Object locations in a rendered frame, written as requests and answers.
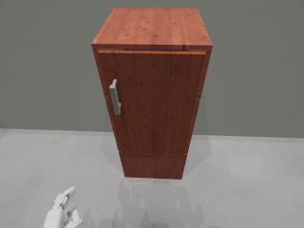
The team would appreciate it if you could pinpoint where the handle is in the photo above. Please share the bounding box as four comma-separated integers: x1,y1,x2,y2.
109,79,122,115

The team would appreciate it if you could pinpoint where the cupboard door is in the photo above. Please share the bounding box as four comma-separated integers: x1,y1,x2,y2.
98,50,206,155

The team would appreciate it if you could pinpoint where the left robot hand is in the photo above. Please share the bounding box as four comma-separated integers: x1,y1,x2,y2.
43,186,83,228

